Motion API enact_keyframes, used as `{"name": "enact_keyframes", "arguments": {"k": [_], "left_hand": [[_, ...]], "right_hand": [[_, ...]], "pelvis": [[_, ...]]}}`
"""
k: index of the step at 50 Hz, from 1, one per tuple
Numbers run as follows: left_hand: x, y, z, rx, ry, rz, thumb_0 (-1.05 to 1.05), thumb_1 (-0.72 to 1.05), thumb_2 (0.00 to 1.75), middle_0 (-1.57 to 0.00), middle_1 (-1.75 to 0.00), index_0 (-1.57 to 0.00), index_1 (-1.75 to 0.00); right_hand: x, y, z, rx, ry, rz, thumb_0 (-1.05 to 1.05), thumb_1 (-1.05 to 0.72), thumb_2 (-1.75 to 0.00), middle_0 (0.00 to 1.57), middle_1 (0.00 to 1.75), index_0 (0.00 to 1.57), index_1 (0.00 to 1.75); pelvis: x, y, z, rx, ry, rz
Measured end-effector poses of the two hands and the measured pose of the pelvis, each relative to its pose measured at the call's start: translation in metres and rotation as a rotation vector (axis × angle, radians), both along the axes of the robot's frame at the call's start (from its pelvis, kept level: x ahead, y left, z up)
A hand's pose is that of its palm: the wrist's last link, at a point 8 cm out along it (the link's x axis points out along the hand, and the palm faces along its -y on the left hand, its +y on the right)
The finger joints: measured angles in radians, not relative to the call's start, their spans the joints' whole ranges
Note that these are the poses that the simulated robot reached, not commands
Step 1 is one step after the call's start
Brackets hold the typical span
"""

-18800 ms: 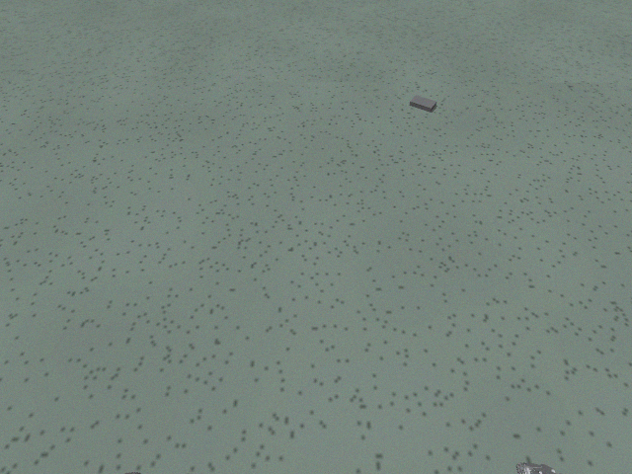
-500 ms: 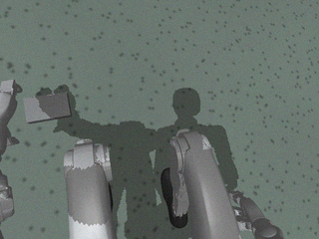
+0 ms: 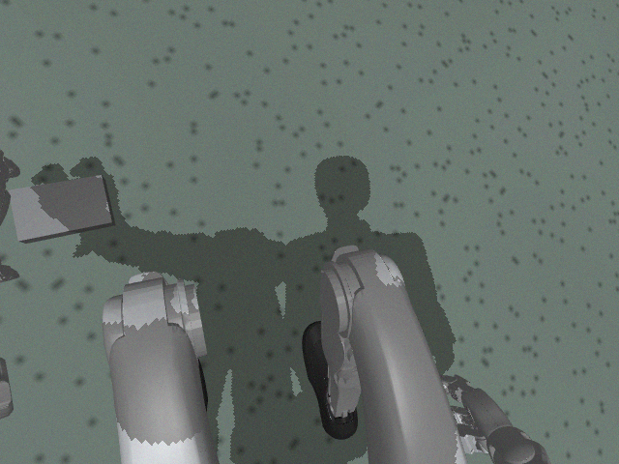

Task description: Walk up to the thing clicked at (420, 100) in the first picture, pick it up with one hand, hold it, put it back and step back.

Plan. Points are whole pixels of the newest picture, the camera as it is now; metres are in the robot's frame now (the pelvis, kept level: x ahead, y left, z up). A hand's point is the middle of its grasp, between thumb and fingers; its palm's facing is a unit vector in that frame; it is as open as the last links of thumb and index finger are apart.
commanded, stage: rise first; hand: left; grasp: from above
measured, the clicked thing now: (64, 208) +0.45 +0.32 -0.31
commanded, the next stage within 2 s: approach in 1.68 s
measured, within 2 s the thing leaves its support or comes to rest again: neither
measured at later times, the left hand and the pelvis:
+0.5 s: hand (1, 225) +0.40 +0.36 -0.19, palm faces -0.43 -0.14 -0.89, open 14.0 cm; pelvis +0.00 +0.00 -0.01, yaw -1 degrees
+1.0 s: hand out of the picture +0.41 +0.36 -0.19, palm faces -0.43 -0.13 -0.89, open 14.1 cm; pelvis +0.00 +0.00 -0.01, yaw -1 degrees
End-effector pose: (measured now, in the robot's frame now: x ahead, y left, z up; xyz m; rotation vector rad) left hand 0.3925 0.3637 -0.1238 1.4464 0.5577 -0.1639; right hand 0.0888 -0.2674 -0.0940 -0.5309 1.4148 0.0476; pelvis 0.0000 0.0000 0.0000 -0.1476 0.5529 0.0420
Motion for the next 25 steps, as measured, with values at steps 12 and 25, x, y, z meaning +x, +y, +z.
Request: {"name": "enact_keyframes", "arguments": {"k": [12,25], "left_hand": [[0.004,-0.002,-0.007,-0.001,-0.005,0.004,0.0,-0.52,0.99,-0.1,-1.0,-0.1,-1.0],[0.012,-0.005,-0.011,0.001,-0.007,0.004,0.0,-0.52,1.0,-0.11,-0.99,-0.1,-1.0]], "right_hand": [[0.004,0.002,-0.001,0.003,-0.008,0.019,0.01,-0.9,-0.9,0.21,0.3,0.2,0.3],[-0.004,0.003,0.0,0.004,0.004,0.023,0.01,-0.9,-0.9,0.21,0.3,0.2,0.3]], "pelvis": [[0.0,0.001,-0.003,-0.005,-0.005,-0.002],[0.0,0.001,-0.005,-0.01,-0.009,-0.005]]}}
